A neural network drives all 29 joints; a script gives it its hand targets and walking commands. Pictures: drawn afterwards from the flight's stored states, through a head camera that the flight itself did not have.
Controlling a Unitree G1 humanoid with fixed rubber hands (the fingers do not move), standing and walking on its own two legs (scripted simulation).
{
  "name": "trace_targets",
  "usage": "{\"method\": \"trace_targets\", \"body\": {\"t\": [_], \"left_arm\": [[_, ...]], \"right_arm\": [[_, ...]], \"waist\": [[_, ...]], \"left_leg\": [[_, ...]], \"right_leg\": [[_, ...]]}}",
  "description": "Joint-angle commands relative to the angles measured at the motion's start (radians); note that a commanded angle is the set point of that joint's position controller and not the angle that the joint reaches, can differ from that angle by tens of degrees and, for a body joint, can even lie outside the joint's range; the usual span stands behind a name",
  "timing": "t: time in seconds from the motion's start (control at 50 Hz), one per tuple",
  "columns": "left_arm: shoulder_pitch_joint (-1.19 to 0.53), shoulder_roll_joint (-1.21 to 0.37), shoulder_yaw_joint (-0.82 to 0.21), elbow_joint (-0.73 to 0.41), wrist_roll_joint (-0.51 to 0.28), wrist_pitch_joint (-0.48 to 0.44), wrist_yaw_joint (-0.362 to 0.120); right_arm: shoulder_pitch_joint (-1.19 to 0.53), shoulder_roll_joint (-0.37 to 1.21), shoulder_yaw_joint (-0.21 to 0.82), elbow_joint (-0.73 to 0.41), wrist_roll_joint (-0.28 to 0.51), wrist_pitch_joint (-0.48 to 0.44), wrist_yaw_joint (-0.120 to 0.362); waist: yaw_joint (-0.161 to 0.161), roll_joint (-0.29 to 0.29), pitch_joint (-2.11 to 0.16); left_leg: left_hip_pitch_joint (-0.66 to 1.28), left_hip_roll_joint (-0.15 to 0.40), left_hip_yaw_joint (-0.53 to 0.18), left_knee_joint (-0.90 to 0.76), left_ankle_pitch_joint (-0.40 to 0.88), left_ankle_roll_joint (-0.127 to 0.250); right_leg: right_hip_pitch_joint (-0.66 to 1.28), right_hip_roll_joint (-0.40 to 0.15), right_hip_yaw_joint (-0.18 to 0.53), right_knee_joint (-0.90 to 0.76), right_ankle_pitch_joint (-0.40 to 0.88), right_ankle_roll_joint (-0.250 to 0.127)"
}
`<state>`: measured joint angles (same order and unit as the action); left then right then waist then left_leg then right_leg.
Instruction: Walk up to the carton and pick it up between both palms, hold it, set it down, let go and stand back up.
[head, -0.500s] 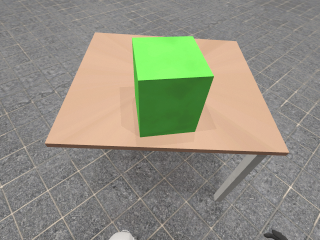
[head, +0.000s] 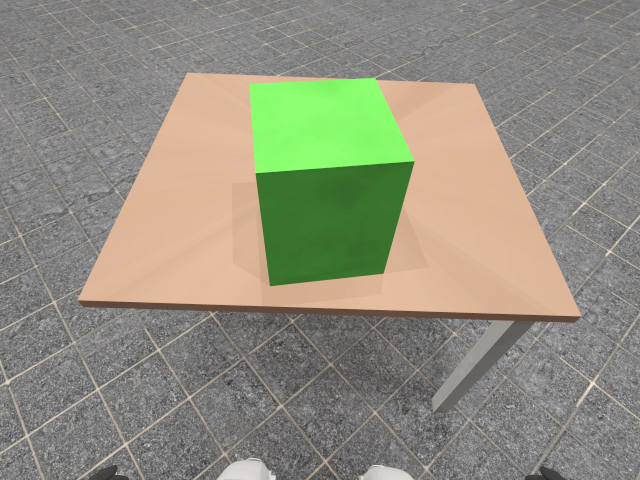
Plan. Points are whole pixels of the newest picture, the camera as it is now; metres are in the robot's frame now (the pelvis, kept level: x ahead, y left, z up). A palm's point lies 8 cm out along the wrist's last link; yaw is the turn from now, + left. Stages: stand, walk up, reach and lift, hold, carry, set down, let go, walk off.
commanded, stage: walk up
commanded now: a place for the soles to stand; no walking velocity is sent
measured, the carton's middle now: (320, 185) +0.54 +0.00 +0.04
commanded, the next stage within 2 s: reach and lift in 1.74 s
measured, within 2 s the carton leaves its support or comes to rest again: neither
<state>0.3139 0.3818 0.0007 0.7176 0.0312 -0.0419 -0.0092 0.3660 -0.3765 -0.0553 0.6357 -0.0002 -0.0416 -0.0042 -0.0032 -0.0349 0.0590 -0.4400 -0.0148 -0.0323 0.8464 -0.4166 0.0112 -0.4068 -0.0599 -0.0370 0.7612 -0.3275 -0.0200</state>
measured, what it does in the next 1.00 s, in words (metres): stands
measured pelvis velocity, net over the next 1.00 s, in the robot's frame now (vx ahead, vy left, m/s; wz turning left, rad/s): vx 0.03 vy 0.01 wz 0.02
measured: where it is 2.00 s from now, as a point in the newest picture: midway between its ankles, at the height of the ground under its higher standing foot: outside the picture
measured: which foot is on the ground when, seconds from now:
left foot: down 0.00-1.00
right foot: down 0.00-1.00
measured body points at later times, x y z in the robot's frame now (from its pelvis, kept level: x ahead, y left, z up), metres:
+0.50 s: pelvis +0.04 +0.01 +0.00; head +0.06 +0.02 +0.45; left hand +0.14 +0.30 -0.11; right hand +0.14 -0.30 -0.09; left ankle +0.05 +0.14 -0.71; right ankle +0.05 -0.12 -0.71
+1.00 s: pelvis +0.03 +0.01 +0.00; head +0.04 +0.02 +0.45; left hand +0.14 +0.30 -0.11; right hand +0.13 -0.29 -0.08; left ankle +0.05 +0.14 -0.71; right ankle +0.05 -0.12 -0.71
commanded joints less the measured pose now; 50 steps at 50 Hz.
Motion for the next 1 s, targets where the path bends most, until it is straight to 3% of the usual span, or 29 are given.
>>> {"method": "trace_targets", "body": {"t": [0.0, 0.02, 0.06, 0.08, 0.1, 0.16, 0.22, 0.26, 0.28, 0.3, 0.34, 0.36, 0.38, 0.42, 0.44, 0.48, 0.54, 0.56, 0.58, 0.62, 0.66, 0.7, 0.74, 0.78, 0.84, 0.86, 0.88, 0.92, 0.98], "left_arm": [[-0.076, 0.258, 0.113, -0.058, -0.009, 0.001, -0.003], [-0.054, 0.228, 0.102, -0.065, -0.006, 0.007, 0.0], [-0.066, 0.153, 0.085, -0.07, -0.029, 0.011, 0.001], [-0.049, 0.185, 0.089, -0.026, -0.022, 0.014, 0.007], [-0.014, 0.209, 0.09, -0.02, -0.022, 0.002, 0.006], [0.065, 0.228, 0.099, 0.0, -0.006, -0.022, 0.007], [0.028, 0.299, 0.119, -0.004, 0.005, -0.032, 0.006], [-0.085, 0.299, 0.112, -0.031, 0.002, -0.032, 0.004], [-0.094, 0.264, 0.103, -0.031, 0.001, -0.027, 0.004], [-0.093, 0.232, 0.089, -0.04, -0.012, -0.02, 0.003], [-0.072, 0.179, 0.081, -0.045, -0.017, -0.013, -0.001], [-0.065, 0.179, 0.081, -0.04, -0.019, -0.012, 0.006], [-0.04, 0.185, 0.082, -0.025, -0.029, -0.022, 0.01], [0.01, 0.207, 0.082, -0.015, -0.021, -0.042, 0.014], [0.009, 0.232, 0.09, -0.019, -0.016, -0.049, 0.014], [-0.01, 0.269, 0.096, -0.015, -0.021, -0.047, 0.017], [-0.065, 0.237, 0.089, -0.035, -0.023, -0.029, 0.018], [-0.085, 0.213, 0.089, -0.029, -0.034, -0.026, 0.016], [-0.072, 0.217, 0.089, -0.035, -0.019, -0.022, 0.017], [-0.071, 0.204, 0.089, -0.028, -0.029, -0.013, 0.014], [-0.048, 0.186, 0.078, -0.017, -0.028, -0.022, 0.012], [-0.045, 0.248, 0.097, -0.012, -0.013, -0.029, 0.014], [-0.044, 0.282, 0.105, -0.007, -0.015, -0.028, 0.014], [-0.08, 0.281, 0.098, -0.006, -0.011, -0.021, 0.012], [-0.119, 0.207, 0.081, -0.023, -0.019, -0.01, 0.003], [-0.086, 0.189, 0.077, -0.032, -0.022, -0.01, 0.002], [-0.071, 0.196, 0.075, -0.015, -0.021, -0.008, 0.004], [-0.048, 0.195, 0.084, -0.003, -0.016, -0.018, 0.007], [-0.039, 0.265, 0.095, 0.002, -0.011, -0.036, 0.008]], "right_arm": [[0.071, -0.191, -0.054, 0.041, -0.018, -0.039, -0.014], [0.094, -0.198, -0.061, 0.044, -0.022, -0.045, -0.017], [0.037, -0.306, -0.072, 0.025, -0.039, -0.053, -0.023], [-0.016, -0.326, -0.072, 0.026, -0.039, -0.052, -0.021], [-0.051, -0.298, -0.065, 0.023, -0.03, -0.048, -0.018], [-0.101, -0.233, -0.037, -0.006, -0.028, -0.034, -0.008], [-0.063, -0.187, -0.028, 0.0, -0.018, -0.024, -0.009], [-0.007, -0.216, -0.042, 0.028, -0.023, -0.031, -0.006], [-0.003, -0.22, -0.04, 0.035, -0.026, -0.037, -0.005], [0.044, -0.244, -0.05, 0.043, -0.026, -0.046, -0.006], [0.014, -0.304, -0.061, 0.026, -0.045, -0.059, -0.009], [-0.005, -0.313, -0.061, 0.032, -0.035, -0.06, -0.01], [-0.045, -0.298, -0.051, 0.03, -0.024, -0.058, -0.015], [-0.072, -0.222, -0.032, 0.019, -0.014, -0.051, -0.011], [-0.075, -0.189, -0.025, 0.007, -0.005, -0.047, -0.01], [-0.049, -0.192, -0.03, 0.012, 0.0, -0.04, -0.016], [-0.021, -0.232, -0.036, 0.034, -0.016, -0.047, -0.02], [-0.048, -0.246, -0.036, 0.029, -0.017, -0.048, -0.02], [-0.039, -0.243, -0.033, 0.021, -0.025, -0.05, -0.015], [-0.071, -0.26, -0.033, 0.022, -0.013, -0.044, -0.013], [-0.077, -0.235, -0.028, 0.017, -0.01, -0.044, -0.014], [-0.105, -0.223, -0.024, 0.014, -0.002, -0.038, -0.009], [-0.09, -0.199, -0.027, 0.027, -0.008, -0.034, -0.008], [-0.05, -0.211, -0.027, 0.036, -0.016, -0.031, -0.005], [-0.037, -0.249, -0.042, 0.034, -0.032, -0.046, -0.007], [-0.03, -0.273, -0.044, 0.03, -0.035, -0.048, -0.007], [-0.034, -0.285, -0.038, 0.034, -0.034, -0.05, -0.009], [-0.102, -0.255, -0.027, 0.021, -0.024, -0.044, -0.005], [-0.101, -0.187, -0.018, 0.001, -0.015, -0.035, -0.003]], "waist": [[-0.011, -0.108, -0.069], [-0.024, -0.023, -0.121], [-0.01, 0.205, -0.067], [0.005, 0.2, 0.012], [0.021, 0.142, -0.006], [0.061, 0.105, -0.072], [0.028, -0.101, 0.007], [-0.013, -0.084, -0.01], [-0.014, -0.027, -0.031], [-0.039, 0.011, -0.076], [0.003, 0.16, -0.088], [0.006, 0.184, -0.08], [0.028, 0.133, -0.082], [0.05, 0.089, -0.156], [0.033, 0.049, -0.162], [0.015, 0.027, -0.189], [0.015, 0.028, -0.178], [0.021, 0.087, -0.162], [0.023, 0.043, -0.189], [0.022, 0.097, -0.122], [0.04, 0.177, -0.102], [0.027, 0.054, -0.118], [0.021, 0.009, -0.115], [-0.005, -0.028, -0.049], [0.001, 0.099, -0.085], [0.0, 0.197, -0.08], [0.009, 0.145, -0.08], [0.048, 0.137, -0.066], [0.027, -0.022, -0.068]], "left_leg": [[0.175, -0.024, 0.05, -0.222, 0.076, 0.041], [0.268, 0.015, -0.044, -0.273, 0.025, 0.072], [0.165, 0.27, -0.551, -0.472, -0.218, 0.201], [0.038, 0.304, -0.551, -0.475, -0.216, 0.237], [0.025, 0.257, -0.453, -0.428, -0.153, 0.219], [-0.114, 0.132, -0.224, -0.31, -0.056, 0.097], [-0.194, -0.026, 0.009, -0.023, -0.041, 0.028], [-0.021, 0.015, 0.042, -0.115, -0.013, 0.028], [0.064, 0.012, 0.009, -0.172, 0.02, 0.051], [0.152, 0.062, -0.118, -0.27, 0.008, 0.08], [0.168, 0.228, -0.456, -0.396, 0.08, 0.177], [0.179, 0.263, -0.447, -0.354, 0.229, 0.211], [0.173, 0.247, -0.383, -0.291, 0.385, 0.215], [0.091, 0.146, -0.199, -0.171, 0.576, 0.119], [0.073, 0.07, -0.094, -0.087, 0.54, 0.071], [0.074, 0.034, -0.033, -0.047, 0.421, 0.047], [0.143, 0.069, -0.093, -0.097, 0.453, 0.073], [0.098, 0.095, -0.15, -0.148, 0.441, 0.102], [0.109, 0.123, -0.191, -0.183, 0.415, 0.116], [0.095, 0.175, -0.27, -0.246, 0.347, 0.144], [0.017, 0.161, -0.24, -0.266, 0.349, 0.126], [0.014, 0.084, -0.153, -0.184, 0.259, 0.078], [-0.015, 0.022, -0.052, -0.09, 0.235, 0.049], [0.024, 0.012, -0.033, -0.131, 0.096, 0.057], [0.107, 0.11, -0.254, -0.307, 0.031, 0.125], [0.106, 0.174, -0.358, -0.37, 0.067, 0.151], [0.115, 0.225, -0.427, -0.374, 0.126, 0.165], [-0.018, 0.178, -0.31, -0.334, 0.13, 0.142], [-0.074, 0.025, -0.093, -0.161, 0.091, 0.061]], "right_leg": [[0.004, -0.145, 0.156, -0.218, -0.146, -0.109], [-0.077, -0.145, 0.148, -0.142, -0.215, -0.103], [-0.199, 0.014, 0.028, 0.092, -0.225, -0.019], [-0.139, -0.011, 0.064, 0.093, -0.233, -0.03], [-0.067, -0.004, 0.041, 0.044, -0.171, -0.033], [0.18, -0.004, 0.07, -0.158, -0.097, -0.06], [0.147, -0.255, 0.447, -0.436, -0.351, -0.182], [0.055, -0.242, 0.314, -0.388, -0.25, -0.17], [0.002, -0.188, 0.252, -0.325, -0.227, -0.129], [-0.034, -0.11, 0.138, -0.194, -0.137, -0.08], [-0.082, 0.029, 0.028, 0.016, -0.113, -0.017], [-0.091, 0.013, 0.03, 0.013, -0.14, -0.02], [-0.047, 0.006, 0.05, -0.04, -0.1, -0.024], [0.135, -0.052, 0.082, -0.12, 0.124, -0.06], [0.153, -0.105, 0.151, -0.172, 0.233, -0.102], [0.185, -0.16, 0.178, -0.168, 0.335, -0.139], [0.12, -0.122, 0.116, -0.066, 0.344, -0.108], [0.113, -0.07, 0.057, -0.029, 0.276, -0.084], [0.118, -0.054, 0.049, -0.022, 0.185, -0.073], [0.047, -0.017, 0.031, -0.032, 0.017, -0.043], [0.129, -0.021, 0.047, -0.095, 0.021, -0.051], [0.148, -0.082, 0.133, -0.198, 0.008, -0.085], [0.145, -0.163, 0.242, -0.244, -0.049, -0.132], [0.042, -0.174, 0.237, -0.259, -0.147, -0.142], [-0.017, -0.037, 0.06, -0.096, -0.129, -0.064], [-0.019, 0.004, 0.03, -0.033, -0.109, -0.034], [-0.04, 0.014, 0.036, -0.009, -0.148, -0.039], [0.114, -0.005, 0.057, -0.119, -0.086, -0.058], [0.136, -0.138, 0.242, -0.299, -0.144, -0.119]]}}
